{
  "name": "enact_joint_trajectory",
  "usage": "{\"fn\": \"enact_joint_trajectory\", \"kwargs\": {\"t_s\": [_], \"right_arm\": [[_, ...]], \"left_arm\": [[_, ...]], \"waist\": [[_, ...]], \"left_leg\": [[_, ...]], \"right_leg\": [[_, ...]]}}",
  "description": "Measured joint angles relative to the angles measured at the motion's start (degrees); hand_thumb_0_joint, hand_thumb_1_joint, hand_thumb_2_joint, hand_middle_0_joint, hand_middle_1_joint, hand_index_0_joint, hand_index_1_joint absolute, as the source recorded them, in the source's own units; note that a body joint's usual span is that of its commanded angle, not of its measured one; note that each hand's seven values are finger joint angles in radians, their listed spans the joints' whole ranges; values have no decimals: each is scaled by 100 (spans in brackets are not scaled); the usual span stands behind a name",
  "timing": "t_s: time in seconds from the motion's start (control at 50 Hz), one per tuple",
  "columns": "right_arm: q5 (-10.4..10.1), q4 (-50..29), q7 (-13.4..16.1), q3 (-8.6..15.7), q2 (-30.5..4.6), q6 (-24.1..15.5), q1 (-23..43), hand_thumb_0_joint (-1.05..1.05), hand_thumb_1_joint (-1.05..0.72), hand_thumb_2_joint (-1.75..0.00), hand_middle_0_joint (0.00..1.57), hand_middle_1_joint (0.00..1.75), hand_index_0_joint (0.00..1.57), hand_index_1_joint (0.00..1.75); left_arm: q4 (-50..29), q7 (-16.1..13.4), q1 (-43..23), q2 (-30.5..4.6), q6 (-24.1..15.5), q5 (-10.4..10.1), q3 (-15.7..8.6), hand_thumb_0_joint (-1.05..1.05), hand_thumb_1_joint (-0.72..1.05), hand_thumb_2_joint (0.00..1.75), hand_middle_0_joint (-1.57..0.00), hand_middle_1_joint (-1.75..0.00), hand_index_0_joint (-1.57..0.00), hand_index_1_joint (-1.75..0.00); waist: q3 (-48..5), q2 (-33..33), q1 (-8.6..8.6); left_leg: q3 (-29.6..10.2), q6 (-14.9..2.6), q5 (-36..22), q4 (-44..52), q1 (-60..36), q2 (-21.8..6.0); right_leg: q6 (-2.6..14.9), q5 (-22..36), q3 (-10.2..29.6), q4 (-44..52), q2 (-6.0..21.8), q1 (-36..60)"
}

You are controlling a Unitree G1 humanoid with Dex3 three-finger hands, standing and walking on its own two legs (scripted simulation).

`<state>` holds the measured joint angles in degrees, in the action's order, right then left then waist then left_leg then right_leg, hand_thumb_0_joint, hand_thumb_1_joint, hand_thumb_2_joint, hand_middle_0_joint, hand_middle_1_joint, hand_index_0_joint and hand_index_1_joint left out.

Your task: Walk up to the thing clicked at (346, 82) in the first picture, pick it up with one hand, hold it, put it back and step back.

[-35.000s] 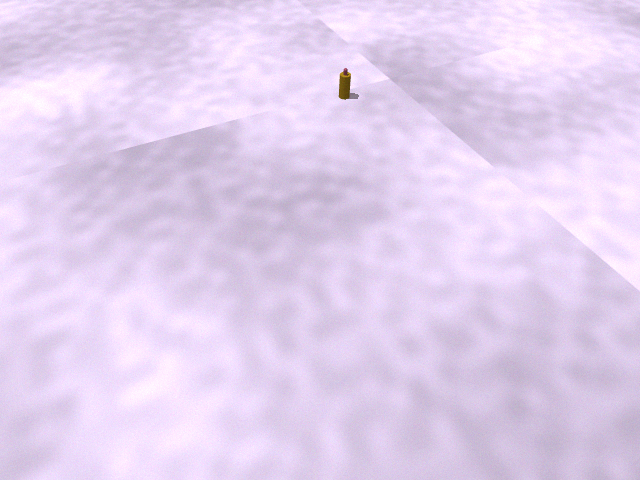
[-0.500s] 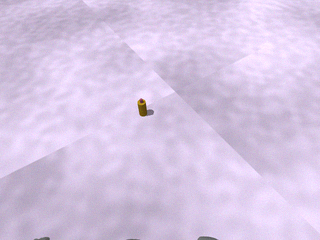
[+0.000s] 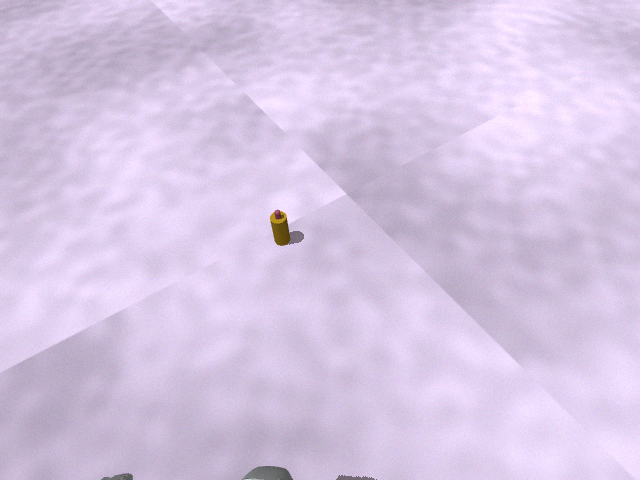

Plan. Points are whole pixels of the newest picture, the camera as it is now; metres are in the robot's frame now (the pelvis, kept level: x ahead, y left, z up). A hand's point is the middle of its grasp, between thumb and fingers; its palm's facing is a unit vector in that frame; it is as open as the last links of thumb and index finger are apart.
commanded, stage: step back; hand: left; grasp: from the side
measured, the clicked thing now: (279, 225) +1.04 +0.22 -0.68
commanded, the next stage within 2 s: stand in 0.32 s
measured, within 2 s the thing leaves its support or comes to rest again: neither
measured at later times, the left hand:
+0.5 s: hand out of the picture +0.11 +0.28 -0.14, palm faces -0.01 -0.94 -0.34, open 7.4 cm
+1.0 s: hand out of the picture +0.08 +0.26 -0.14, palm faces -0.03 -0.94 -0.34, open 7.4 cm
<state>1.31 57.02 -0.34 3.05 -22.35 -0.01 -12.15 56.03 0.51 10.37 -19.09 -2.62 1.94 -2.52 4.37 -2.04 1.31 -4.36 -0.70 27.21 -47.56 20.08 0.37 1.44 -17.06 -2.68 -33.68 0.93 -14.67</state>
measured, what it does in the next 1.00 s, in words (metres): steps on the spot: left foot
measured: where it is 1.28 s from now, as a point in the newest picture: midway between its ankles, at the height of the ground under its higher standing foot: outside the picture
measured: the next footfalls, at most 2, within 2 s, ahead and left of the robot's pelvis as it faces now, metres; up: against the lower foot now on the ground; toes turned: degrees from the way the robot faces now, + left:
left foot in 0.08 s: +0.08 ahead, +0.15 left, +0.00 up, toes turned +0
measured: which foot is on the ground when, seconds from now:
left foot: up 0.00-0.06, down 0.08-1.00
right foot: down 0.00-1.00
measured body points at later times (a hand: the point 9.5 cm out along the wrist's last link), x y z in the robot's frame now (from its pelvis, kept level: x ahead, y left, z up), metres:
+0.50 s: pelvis +0.02 +0.02 +0.01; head +0.03 +0.02 +0.46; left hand +0.11 +0.32 -0.12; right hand +0.14 -0.27 -0.12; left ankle +0.04 +0.15 -0.73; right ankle +0.01 -0.11 -0.73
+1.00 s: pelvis +0.01 +0.01 +0.02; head +0.01 +0.01 +0.47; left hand +0.08 +0.31 -0.11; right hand +0.06 -0.29 -0.12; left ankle +0.04 +0.15 -0.73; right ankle +0.01 -0.11 -0.73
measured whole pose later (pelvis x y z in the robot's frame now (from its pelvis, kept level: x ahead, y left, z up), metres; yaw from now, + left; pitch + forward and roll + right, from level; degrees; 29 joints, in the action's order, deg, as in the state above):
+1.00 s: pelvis +0.01 +0.01 +0.02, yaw +0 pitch -3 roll +0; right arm 1.0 66.5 -1.1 0.7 -20.2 -0.6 -7.0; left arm 66.1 0.9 6.0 -20.1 -0.5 0.6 -0.3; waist 2.9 -0.6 -0.6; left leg -0.6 2.1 8.4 -19.4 8.3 -2.3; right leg -0.3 -10.4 -1.2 -19.7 0.5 -6.5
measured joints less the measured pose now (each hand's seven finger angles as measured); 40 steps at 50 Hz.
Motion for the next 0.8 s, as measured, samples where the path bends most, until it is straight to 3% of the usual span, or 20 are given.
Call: {"fn": "enact_joint_trajectory", "kwargs": {"t_s": [0.04,0.1,0.14,0.18,0.24,0.46,0.8], "right_arm": [[2,22,6,-10,11,-26,64,0,-90,-89,20,30,20,30],[21,96,43,-1,66,-86,165,0,-90,-89,20,30,20,30],[45,151,68,-19,172,-90,257,0,-90,-89,20,30,20,30],[33,180,50,-71,228,-76,330,0,-90,-89,20,30,20,30],[22,254,45,-133,296,-33,514,0,-90,-89,20,30,20,30],[-61,455,-13,-261,301,-149,942,0,-90,-89,20,30,20,30],[-62,845,-64,-249,230,-88,753,0,-90,-89,20,30,20,30]], "left_arm": [[2,-7,-52,-33,33,-24,13,1,90,90,-20,-30,-20,-30],[-5,-36,-169,-127,125,-89,24,1,90,90,-20,-30,-21,-30],[1,-73,-251,-198,207,-146,12,1,90,90,-20,-30,-20,-30],[37,-89,-302,-237,270,-187,23,1,90,90,-20,-30,-20,-30],[144,-86,-406,-285,279,-175,27,1,90,90,-20,-30,-20,-30],[594,-13,-560,-152,234,-188,215,1,90,90,-20,-30,-20,-30],[993,23,-512,-76,166,-145,246,1,90,90,-20,-30,-20,-30]], "waist": [[34,27,-13],[115,141,-55],[160,319,-2],[110,322,-11],[84,284,-18],[-19,179,-50],[-63,148,-137]], "left_leg": [[116,22,-217,510,-103,-93],[280,103,-1178,1326,-385,-81],[404,150,-1109,1296,-435,3],[408,135,-991,1209,-401,-48],[387,146,-930,1176,-402,-160],[397,170,-1333,2009,-907,-159],[373,268,-1843,2808,-1287,-245]], "right_leg": [[-44,-83,-15,-74,55,1],[-151,-329,-19,-419,188,-62],[-174,-384,123,-594,277,-117],[-126,-374,189,-491,196,-75],[-247,-277,192,-188,77,73],[-261,147,179,663,74,582],[-182,604,142,1363,-18,914]]}}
